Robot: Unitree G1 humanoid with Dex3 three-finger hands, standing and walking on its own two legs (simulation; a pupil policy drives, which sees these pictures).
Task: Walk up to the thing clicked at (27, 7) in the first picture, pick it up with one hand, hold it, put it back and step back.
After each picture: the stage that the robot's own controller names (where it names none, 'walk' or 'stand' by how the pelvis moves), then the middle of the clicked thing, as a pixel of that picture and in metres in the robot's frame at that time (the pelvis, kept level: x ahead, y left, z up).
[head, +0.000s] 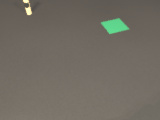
stand; (27, 5) +2.07 +0.67 -0.65
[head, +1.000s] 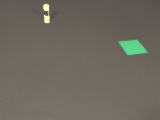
walk; (46, 13) +1.99 +0.33 -0.62
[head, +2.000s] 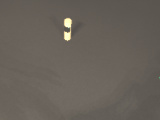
walk; (67, 29) +1.36 +0.07 -0.64
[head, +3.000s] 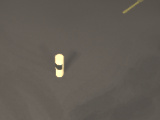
walk; (59, 66) +0.92 +0.13 -0.64
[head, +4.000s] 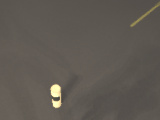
walk; (56, 96) +0.62 +0.14 -0.64
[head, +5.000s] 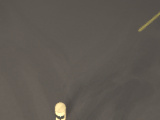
stand; (60, 114) +0.45 +0.08 -0.64
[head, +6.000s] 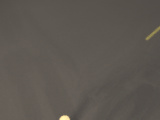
stand; out of the picture +0.42 +0.11 -0.65
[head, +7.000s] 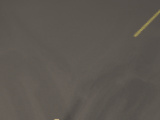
stand; out of the picture +0.39 +0.15 -0.65
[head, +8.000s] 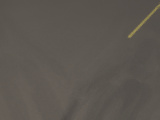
stand; out of the picture +0.40 +0.16 -0.65
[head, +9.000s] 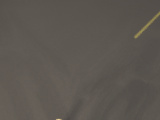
stand; out of the picture +0.40 +0.14 -0.66
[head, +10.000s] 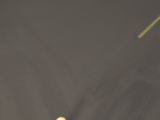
stand; out of the picture +0.41 +0.13 -0.66
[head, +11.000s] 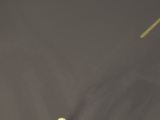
stand; out of the picture +0.40 +0.12 -0.66
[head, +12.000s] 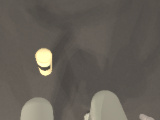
go down; (44, 63) +0.48 +0.11 -0.37
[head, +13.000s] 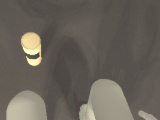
go down; (33, 51) +0.50 +0.13 -0.30
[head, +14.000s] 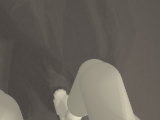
close in; out of the picture +0.51 +0.18 -0.18
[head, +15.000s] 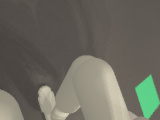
close; out of the picture +0.50 +0.20 -0.19
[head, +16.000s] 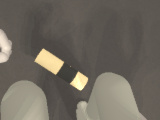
lift; (61, 69) +0.42 +0.00 -0.30
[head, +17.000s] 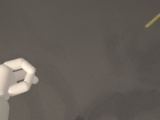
hold; out of the picture +0.33 -0.06 -0.66
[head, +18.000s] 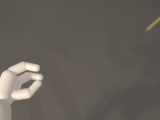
hold; out of the picture +0.31 -0.04 -0.70
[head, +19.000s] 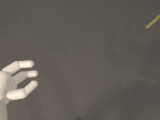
stand; out of the picture +0.32 -0.04 -0.70
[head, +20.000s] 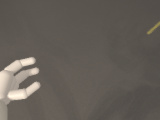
stand; out of the picture +0.31 -0.04 -0.71
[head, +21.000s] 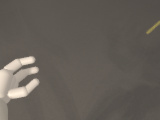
stand; out of the picture +0.32 -0.04 -0.71
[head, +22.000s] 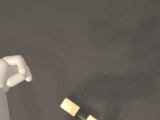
crouch; (78, 113) +0.35 -0.04 -0.62
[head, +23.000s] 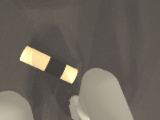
lower; (49, 65) +0.42 -0.02 -0.32
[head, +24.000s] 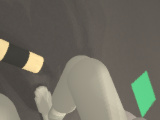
lower; (7, 52) +0.43 +0.03 -0.28
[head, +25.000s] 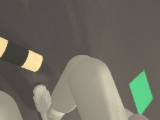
lower; (6, 50) +0.43 +0.04 -0.28
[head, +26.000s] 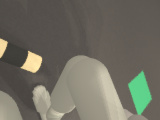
lower; (6, 51) +0.43 +0.04 -0.28
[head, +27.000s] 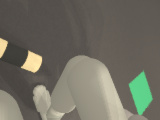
lower; (6, 51) +0.43 +0.04 -0.28
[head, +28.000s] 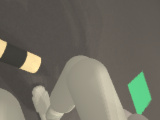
loosen; (5, 52) +0.43 +0.04 -0.28
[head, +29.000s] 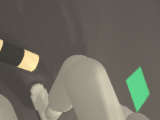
withdraw; (1, 51) +0.43 +0.04 -0.28
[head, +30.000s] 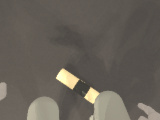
walk; (77, 85) +0.39 -0.03 -0.46
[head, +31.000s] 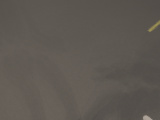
stand; out of the picture +0.32 -0.05 -0.68
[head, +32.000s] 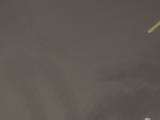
stand; out of the picture +0.32 -0.04 -0.69
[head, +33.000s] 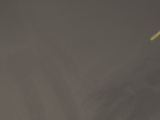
stand; out of the picture +0.32 -0.05 -0.73
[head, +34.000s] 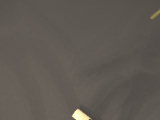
walk; out of the picture +0.35 -0.08 -0.73
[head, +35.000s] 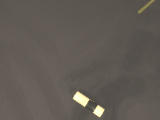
walk; (88, 103) +0.50 -0.15 -0.74
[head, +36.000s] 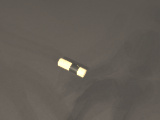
walk; (72, 67) +0.80 +0.06 -0.71
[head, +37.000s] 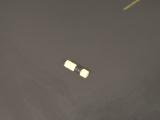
stand; (76, 68) +1.01 +0.01 -0.73
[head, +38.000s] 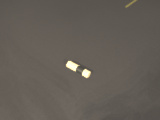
stand; (78, 69) +0.99 +0.00 -0.75
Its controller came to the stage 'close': yes
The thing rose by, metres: 0.00
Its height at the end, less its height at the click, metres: -0.09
